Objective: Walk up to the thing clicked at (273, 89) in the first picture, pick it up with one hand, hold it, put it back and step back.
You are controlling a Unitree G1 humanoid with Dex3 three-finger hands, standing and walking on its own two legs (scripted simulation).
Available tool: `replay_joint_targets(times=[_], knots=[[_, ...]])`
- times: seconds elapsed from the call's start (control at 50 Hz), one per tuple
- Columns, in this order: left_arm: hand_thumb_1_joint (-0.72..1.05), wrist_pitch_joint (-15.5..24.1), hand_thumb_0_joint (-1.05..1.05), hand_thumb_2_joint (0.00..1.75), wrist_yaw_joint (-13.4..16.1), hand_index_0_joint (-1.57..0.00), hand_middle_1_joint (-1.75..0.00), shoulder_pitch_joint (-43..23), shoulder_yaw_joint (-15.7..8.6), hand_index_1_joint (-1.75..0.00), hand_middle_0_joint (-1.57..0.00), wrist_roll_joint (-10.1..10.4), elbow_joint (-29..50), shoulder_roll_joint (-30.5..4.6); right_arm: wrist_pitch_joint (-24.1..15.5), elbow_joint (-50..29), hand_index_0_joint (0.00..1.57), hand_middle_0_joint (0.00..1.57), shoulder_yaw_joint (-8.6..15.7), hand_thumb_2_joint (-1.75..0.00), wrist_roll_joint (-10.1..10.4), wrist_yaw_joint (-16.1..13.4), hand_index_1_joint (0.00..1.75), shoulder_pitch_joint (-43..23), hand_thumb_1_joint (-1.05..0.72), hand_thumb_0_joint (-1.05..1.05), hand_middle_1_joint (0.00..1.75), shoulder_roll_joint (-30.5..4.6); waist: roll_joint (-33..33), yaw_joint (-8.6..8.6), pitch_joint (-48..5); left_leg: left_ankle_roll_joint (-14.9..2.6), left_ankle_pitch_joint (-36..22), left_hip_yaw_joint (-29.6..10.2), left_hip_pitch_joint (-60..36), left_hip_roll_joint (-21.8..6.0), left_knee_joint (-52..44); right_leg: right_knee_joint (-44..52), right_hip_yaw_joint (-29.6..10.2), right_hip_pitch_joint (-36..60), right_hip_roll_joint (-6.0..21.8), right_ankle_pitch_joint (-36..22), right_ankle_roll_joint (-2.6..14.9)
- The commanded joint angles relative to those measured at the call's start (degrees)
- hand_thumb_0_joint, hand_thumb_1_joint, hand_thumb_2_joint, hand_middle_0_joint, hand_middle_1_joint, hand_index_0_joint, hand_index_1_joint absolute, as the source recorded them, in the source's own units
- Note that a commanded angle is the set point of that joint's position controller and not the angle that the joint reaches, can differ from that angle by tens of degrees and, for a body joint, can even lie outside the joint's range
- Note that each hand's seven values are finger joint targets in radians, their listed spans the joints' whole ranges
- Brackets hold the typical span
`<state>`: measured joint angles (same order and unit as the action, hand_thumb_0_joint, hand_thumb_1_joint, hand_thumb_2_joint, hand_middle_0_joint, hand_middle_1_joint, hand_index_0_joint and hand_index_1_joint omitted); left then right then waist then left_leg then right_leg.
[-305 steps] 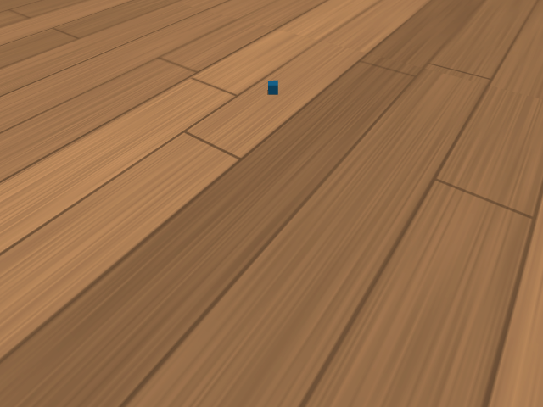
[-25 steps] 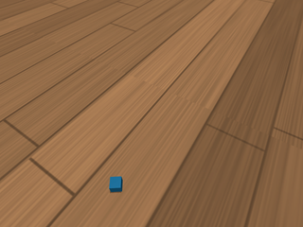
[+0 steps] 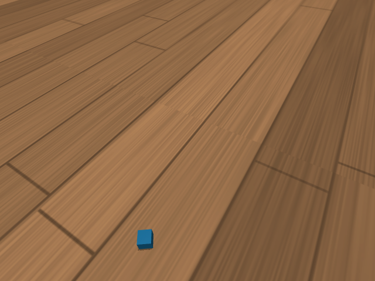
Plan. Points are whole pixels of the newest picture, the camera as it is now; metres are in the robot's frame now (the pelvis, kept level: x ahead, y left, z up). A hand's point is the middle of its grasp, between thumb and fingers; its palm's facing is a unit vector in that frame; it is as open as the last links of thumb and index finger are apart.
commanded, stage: walk up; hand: left
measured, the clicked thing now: (145, 239) +0.46 +0.27 -0.75
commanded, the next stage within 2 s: stand in 0.54 s
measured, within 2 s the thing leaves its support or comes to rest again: neither
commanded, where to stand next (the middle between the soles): +0.08 +0.01 m, yaw +0 degrees
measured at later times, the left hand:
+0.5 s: hand out of the picture +0.08 +0.25 -0.16, palm faces +0.00 -0.95 -0.32, open 7.4 cm
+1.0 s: hand out of the picture +0.09 +0.25 -0.16, palm faces -0.01 -0.94 -0.34, open 7.4 cm
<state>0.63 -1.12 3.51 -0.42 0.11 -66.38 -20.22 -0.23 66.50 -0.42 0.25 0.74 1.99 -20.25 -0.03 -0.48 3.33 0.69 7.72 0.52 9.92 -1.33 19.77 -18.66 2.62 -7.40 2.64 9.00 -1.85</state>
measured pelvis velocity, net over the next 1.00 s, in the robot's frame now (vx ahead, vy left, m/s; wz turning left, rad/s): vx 0.02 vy -0.01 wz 0.01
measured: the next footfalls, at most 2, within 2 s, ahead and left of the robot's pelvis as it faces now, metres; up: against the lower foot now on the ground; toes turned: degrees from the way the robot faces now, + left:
none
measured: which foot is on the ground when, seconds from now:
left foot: down 0.00-1.00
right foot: down 0.00-1.00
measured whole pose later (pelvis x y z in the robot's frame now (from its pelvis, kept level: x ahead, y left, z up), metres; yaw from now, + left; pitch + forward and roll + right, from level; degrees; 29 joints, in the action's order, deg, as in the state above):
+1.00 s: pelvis +0.02 -0.01 +0.00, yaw +0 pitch -1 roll +0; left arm 0.7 -0.7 6.2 -0.4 -0.4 -65.9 -20.2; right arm -0.3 66.2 0.0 -0.4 0.4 5.0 -20.2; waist -0.3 0.0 2.4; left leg 1.2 9.0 0.2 8.4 -1.3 18.7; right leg -18.4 3.1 -6.1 2.6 10.9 -1.6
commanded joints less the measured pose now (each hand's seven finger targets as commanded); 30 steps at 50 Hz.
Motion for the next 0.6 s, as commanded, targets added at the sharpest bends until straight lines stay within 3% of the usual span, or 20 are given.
replay_joint_targets(times=[0.0,0.06,0.16,0.32,0.48,0.54,0.58], knots=[[0.9,0.8,0.0,0.9,0.9,-0.2,-0.3,-2.1,-2.2,-0.3,-0.2,-0.3,3.2,-12.0,-1.6,-3.3,0.2,0.2,2.3,-0.9,-0.3,-0.6,0.3,-3.3,-0.9,0.0,0.3,-12.0,-0.4,0.07,-5.8,-1.31,0.3,-5.9,-0.6,-6.2,-4.6,3.8,-5.4,1.1,5.6,-0.9,2.33],[0.9,0.8,0.0,0.9,0.9,-0.2,-0.3,-1.8,-2.3,-0.3,-0.2,-0.4,3.3,-12.0,-1.6,-3.5,0.2,0.2,2.3,-0.9,-0.4,-0.6,0.3,-3.0,-0.9,0.0,0.3,-12.3,-1.2,0.12,-5.7,-1.44,3.0,-6.5,0.2,-6.4,-5.4,3.5,-5.1,1.5,5.4,-0.3,2.34],[0.9,0.8,0.0,0.9,0.9,-0.2,-0.3,-1.5,-2.4,-0.3,-0.2,-0.3,3.3,-11.8,-1.7,-3.5,0.2,0.2,2.4,-0.9,-0.4,-0.7,0.3,-1.7,-0.9,0.0,0.3,-11.9,-0.5,0.29,-6.3,-1.4,-1.0,-6.0,-0.9,-6.3,-4.4,3.2,-5.1,1.5,5.4,-1.7,2.36],[0.9,0.7,0.0,0.9,0.9,-0.2,-0.3,-1.2,-2.4,-0.3,-0.2,-0.3,3.5,-11.6,-1.5,-3.5,0.2,0.2,2.5,-0.9,-0.3,-0.7,0.3,-1.1,-0.9,0.0,0.3,-12.2,-0.6,0.55,-5.6,-1.5,1.2,-6.0,-0.7,-6.0,-4.2,3.6,-5.3,0.4,5.3,-0.9,2.37],[0.9,0.8,0.0,0.9,1.0,-0.2,-0.3,-1.4,-2.5,-0.3,-0.2,-0.4,3.5,-11.4,-1.4,-3.4,0.2,0.2,2.6,-0.9,-0.4,-0.8,0.3,-0.5,-0.9,0.0,0.3,-11.8,0.1,0.73,-6.0,-1.49,-1.7,-5.9,-1.2,-6.2,-4.1,3.5,-5.2,1.4,5.4,-2.4,2.29],[0.9,0.9,0.0,0.9,1.2,-0.2,-0.3,-0.9,-2.5,-0.3,-0.2,-0.8,3.5,-12.1,-1.5,-3.6,0.2,0.2,2.8,-0.9,-1.0,-0.8,0.3,-0.4,-0.9,0.0,0.3,-12.0,-1.2,0.95,-5.9,-1.11,1.6,-5.9,-1.4,-6.2,-5.0,3.6,-5.0,0.3,5.5,1.8,2.3],[0.9,0.9,0.0,0.9,1.1,-0.2,-0.3,-0.2,-2.2,-0.3,-0.2,-0.9,3.5,-11.4,-1.5,-3.7,0.2,0.2,2.9,-0.9,-0.9,-0.8,0.3,-0.8,-0.9,0.0,0.3,-12.2,-1.7,0.61,-5.2,-1.36,2.1,-6.2,-0.9,-6.4,-5.1,3.7,-4.9,0.2,5.7,1.0,2.29]])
